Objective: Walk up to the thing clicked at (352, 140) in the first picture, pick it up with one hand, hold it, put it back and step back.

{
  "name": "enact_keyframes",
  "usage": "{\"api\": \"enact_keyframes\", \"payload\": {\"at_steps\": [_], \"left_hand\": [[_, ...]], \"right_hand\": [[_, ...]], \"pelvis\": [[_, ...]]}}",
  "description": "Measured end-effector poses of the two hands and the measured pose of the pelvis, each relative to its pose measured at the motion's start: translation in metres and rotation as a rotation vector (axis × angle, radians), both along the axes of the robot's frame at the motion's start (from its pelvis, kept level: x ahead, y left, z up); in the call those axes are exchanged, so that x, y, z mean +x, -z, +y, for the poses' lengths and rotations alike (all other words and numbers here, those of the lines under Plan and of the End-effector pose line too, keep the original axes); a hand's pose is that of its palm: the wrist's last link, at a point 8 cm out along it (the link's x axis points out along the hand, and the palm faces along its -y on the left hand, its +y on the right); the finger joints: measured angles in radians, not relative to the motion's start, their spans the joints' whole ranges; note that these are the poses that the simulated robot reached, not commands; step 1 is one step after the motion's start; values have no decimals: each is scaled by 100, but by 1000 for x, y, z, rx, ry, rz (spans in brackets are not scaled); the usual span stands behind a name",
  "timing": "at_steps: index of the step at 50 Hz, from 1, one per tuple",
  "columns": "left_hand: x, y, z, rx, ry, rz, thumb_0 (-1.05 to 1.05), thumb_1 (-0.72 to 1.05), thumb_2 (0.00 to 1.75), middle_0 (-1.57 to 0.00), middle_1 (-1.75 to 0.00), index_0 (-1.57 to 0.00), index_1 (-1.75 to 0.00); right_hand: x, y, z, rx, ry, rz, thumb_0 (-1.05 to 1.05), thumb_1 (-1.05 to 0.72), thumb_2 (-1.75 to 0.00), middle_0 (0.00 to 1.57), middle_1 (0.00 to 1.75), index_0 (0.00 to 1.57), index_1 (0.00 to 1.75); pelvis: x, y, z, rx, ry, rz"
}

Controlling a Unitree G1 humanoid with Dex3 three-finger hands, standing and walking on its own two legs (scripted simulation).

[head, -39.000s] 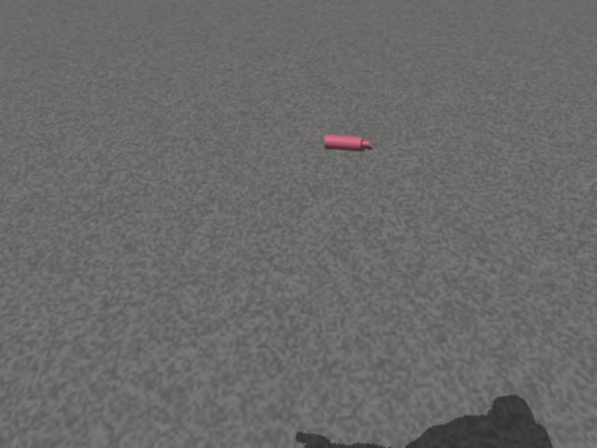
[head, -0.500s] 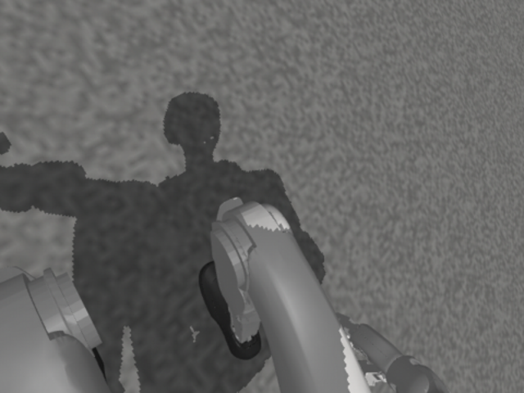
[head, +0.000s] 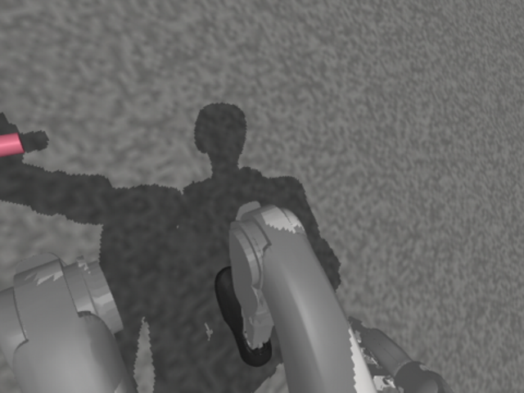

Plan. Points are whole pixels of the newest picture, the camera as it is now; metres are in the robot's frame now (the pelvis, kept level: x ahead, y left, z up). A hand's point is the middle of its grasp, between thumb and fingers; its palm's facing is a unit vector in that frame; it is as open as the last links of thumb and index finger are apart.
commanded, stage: settle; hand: left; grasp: from above
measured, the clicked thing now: out of the picture +0.45 +0.35 -0.25
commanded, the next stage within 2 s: lift in 0.50 s
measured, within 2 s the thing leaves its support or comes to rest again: neither
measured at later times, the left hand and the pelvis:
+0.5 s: hand out of the picture +0.43 +0.37 -0.13, palm faces -0.46 -0.09 -0.88, open 9.3 cm; pelvis -0.01 +0.00 +0.02, yaw +4 degrees
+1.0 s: hand out of the picture +0.39 +0.36 -0.05, palm faces -0.48 -0.14 -0.87, open 9.3 cm; pelvis -0.01 -0.01 +0.07, yaw +8 degrees
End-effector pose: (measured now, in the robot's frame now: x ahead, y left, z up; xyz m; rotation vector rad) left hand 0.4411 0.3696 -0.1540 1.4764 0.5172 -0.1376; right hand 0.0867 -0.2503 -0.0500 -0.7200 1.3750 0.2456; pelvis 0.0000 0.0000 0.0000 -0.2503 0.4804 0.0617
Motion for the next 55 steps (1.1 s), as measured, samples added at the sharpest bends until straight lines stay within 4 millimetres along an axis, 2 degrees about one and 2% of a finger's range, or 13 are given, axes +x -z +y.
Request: {"api": "enact_keyframes", "payload": {"at_steps": [7, 13, 23, 33, 41, 48, 55], "left_hand": [[0, -35, 8, 37, -12, -2, 1, 11, 33, -78, -42, -80, -40], [-2, -57, 7, 39, -15, 44, 1, 12, 31, -79, -41, -81, -39], [-6, -76, -3, 5, 20, 74, 1, 12, 28, -81, -40, -83, -37], [-6, -97, -1, 18, 28, 40, 0, 10, 30, -81, -40, -83, -38], [-16, -119, -2, 3, -9, 68, 0, 12, 29, -80, -41, -81, -39], [-34, -149, -5, -23, -8, 90, 0, 12, 29, -80, -40, -82, -37], [-53, -193, -5, -33, 8, 68, 0, 12, 30, -80, -39, -82, -37]], "right_hand": [[16, 3, -1, 33, 42, -58, 0, -91, -90, 21, 30, 20, 30], [19, 5, 0, 56, 91, -74, 0, -91, -90, 20, 30, 20, 30], [6, 1, -7, 26, 161, -50, 0, -92, -90, 21, 30, 20, 30], [-10, -5, -17, -20, 207, -32, 0, -91, -90, 21, 30, 20, 30], [-13, -13, -14, -4, 251, -38, 0, -92, -90, 21, 30, 20, 30], [-3, -26, -10, 19, 281, -59, 0, -92, -90, 21, 30, 20, 30], [21, -46, -7, 40, 287, -132, 0, -91, -90, 21, 30, 20, 30]], "pelvis": [[0, -6, 1, 9, -14, 30], [-1, -14, 0, 23, -26, 52], [-7, -24, -2, 39, -41, 55], [-11, -28, -5, 50, -53, 59], [-12, -43, -5, 59, -63, 84], [-11, -66, -6, 76, -75, 105], [-11, -92, -6, 91, -89, 110]]}}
